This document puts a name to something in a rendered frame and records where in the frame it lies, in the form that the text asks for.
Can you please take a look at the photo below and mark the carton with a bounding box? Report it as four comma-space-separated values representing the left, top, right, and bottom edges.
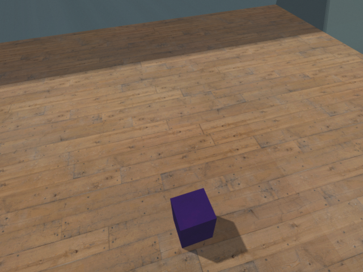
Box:
170, 188, 217, 248

